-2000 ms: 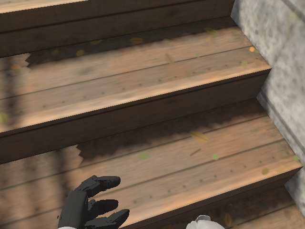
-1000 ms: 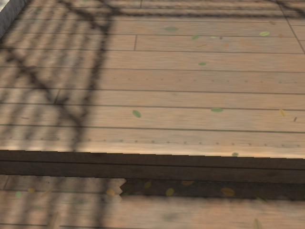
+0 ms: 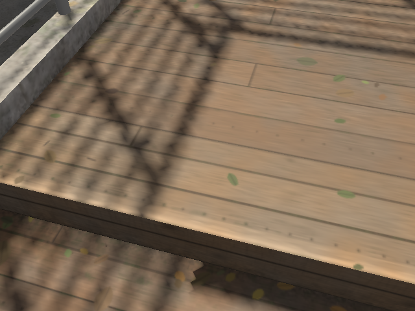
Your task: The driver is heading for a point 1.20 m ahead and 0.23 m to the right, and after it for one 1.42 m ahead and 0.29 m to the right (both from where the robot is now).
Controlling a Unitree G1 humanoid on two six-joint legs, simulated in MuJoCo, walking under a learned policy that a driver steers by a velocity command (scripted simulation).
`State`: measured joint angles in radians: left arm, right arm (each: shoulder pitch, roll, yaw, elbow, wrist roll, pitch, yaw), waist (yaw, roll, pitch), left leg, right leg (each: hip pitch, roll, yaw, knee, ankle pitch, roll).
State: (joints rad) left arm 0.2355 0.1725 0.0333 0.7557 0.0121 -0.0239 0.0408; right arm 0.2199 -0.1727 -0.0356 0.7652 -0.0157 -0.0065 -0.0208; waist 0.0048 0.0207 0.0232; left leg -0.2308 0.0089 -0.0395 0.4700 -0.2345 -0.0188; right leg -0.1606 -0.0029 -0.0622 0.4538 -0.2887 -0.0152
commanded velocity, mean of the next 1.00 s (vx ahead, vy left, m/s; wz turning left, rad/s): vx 0.19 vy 0.00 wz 0.00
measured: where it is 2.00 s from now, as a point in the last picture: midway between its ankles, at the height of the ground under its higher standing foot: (247, 158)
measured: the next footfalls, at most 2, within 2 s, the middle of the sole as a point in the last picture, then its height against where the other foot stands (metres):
right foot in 1.02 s outside the picture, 0.17 m higher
left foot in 1.54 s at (202, 188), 0.17 m higher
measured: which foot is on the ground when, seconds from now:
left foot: down 0.00-1.00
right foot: down 0.00-0.64, up 0.66-1.00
